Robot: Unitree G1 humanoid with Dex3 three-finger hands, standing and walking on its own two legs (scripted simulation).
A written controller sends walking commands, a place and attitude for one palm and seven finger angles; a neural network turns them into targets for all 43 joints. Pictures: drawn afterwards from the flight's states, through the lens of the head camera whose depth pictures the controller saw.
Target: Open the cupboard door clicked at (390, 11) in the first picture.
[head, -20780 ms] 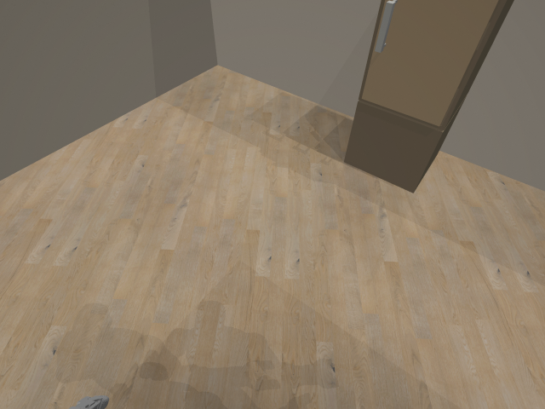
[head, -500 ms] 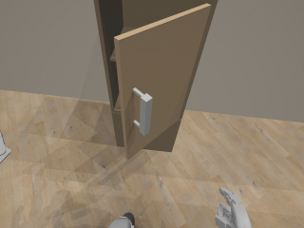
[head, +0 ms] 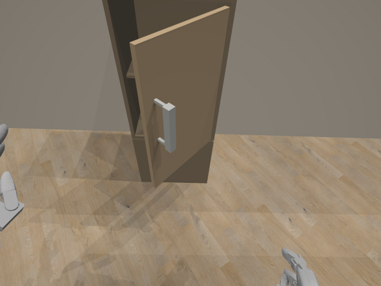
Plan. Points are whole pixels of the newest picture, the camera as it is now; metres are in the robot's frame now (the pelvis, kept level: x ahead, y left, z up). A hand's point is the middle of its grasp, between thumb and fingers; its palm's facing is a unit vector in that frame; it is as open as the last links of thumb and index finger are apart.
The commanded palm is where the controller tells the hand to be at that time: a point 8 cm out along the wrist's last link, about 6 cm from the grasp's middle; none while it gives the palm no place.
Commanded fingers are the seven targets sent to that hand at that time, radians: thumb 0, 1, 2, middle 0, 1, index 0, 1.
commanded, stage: stop stepping back and stand still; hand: left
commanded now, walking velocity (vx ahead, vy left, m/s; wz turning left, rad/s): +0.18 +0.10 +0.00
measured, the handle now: (164, 126) +0.55 +0.11 -0.01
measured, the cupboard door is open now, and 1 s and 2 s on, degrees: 49 49 49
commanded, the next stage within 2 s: let the arm hang, fingers relaxed in 0.66 s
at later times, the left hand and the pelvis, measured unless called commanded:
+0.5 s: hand (16, 201) +0.20 +0.28 +0.16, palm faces +0.40 -0.78 -0.49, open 7.4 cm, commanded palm +0.14 +0.32 +0.18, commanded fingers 0.00 0.90 0.90 -0.20 -0.30 -0.20 -0.30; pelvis +0.00 +0.02 +0.00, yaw +0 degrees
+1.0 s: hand out of the picture +0.08 +0.23 -0.14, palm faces -0.01 -0.96 -0.27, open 7.4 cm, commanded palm none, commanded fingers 0.00 0.90 0.90 -0.20 -0.30 -0.20 -0.30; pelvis -0.03 +0.03 +0.00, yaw +1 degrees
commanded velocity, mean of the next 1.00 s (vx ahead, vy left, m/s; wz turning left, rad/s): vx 0.03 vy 0.01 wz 0.00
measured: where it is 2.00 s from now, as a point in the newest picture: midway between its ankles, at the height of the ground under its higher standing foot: outside the picture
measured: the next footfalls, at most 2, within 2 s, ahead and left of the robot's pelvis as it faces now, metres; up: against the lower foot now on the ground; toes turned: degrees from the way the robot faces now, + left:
left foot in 0.22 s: +0.04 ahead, +0.15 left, +0.00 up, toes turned +4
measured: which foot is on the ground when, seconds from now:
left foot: up 0.00-0.20, down 0.22-1.00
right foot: down 0.00-1.00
